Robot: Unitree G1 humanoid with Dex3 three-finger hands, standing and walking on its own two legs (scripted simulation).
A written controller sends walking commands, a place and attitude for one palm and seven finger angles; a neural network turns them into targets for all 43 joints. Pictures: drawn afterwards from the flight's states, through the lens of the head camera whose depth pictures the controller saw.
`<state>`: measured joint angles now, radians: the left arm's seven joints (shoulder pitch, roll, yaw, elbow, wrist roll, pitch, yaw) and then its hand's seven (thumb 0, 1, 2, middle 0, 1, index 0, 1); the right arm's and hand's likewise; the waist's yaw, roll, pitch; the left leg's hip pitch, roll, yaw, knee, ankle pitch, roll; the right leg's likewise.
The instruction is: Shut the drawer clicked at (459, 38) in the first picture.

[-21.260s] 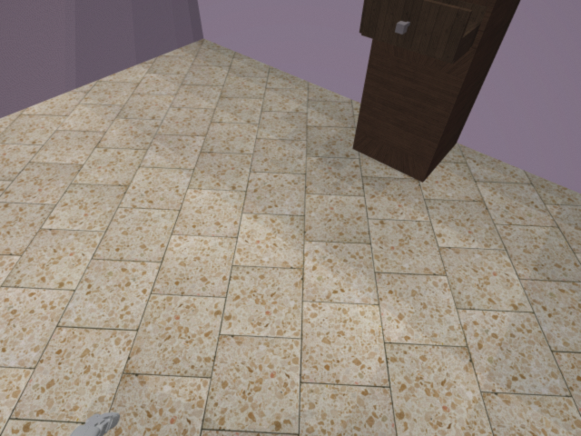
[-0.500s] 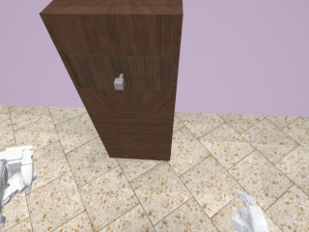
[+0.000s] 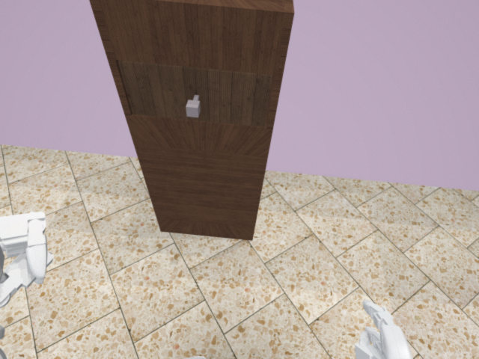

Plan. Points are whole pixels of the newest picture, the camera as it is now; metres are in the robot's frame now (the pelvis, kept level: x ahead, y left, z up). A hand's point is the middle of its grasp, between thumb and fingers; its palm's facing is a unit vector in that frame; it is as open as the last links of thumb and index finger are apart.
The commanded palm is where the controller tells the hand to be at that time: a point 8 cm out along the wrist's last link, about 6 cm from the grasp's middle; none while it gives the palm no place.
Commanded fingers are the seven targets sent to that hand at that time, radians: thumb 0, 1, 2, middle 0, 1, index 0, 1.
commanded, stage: step back with the hand held close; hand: left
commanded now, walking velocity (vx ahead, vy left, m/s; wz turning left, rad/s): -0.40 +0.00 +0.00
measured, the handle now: (194, 104) +0.70 +0.15 +0.01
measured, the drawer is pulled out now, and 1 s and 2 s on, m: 0.00 0.00 0.00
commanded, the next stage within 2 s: stop stepping back and stand still in 0.60 s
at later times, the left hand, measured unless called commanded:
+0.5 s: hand out of the picture +0.08 +0.20 +0.20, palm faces +0.23 -0.78 -0.59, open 3.2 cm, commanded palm +0.04 +0.24 +0.19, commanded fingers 0.00 0.90 0.90 -1.40 -1.60 -1.40 -1.60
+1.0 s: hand out of the picture -0.12 +0.21 +0.19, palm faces +0.45 -0.79 -0.41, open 3.3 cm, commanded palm -0.17 +0.24 +0.19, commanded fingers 0.00 0.90 0.90 -1.40 -1.60 -1.40 -1.60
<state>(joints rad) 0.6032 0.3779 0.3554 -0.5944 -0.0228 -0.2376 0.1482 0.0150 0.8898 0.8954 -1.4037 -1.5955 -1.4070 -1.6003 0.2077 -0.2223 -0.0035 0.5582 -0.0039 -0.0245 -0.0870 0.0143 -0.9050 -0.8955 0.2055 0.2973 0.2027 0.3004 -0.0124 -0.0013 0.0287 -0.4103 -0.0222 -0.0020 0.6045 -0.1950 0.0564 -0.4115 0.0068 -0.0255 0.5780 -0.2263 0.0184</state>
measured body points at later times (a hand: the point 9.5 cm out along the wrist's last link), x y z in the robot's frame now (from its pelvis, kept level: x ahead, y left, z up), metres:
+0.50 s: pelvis -0.11 -0.03 +0.00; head -0.09 -0.01 +0.45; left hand +0.06 +0.24 +0.23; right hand +0.06 -0.27 -0.07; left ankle -0.04 +0.06 -0.73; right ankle -0.19 -0.12 -0.73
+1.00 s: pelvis -0.30 -0.04 +0.01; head -0.32 -0.03 +0.46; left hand -0.15 +0.25 +0.22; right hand -0.17 -0.28 -0.08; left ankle -0.34 +0.09 -0.70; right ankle -0.26 -0.14 -0.72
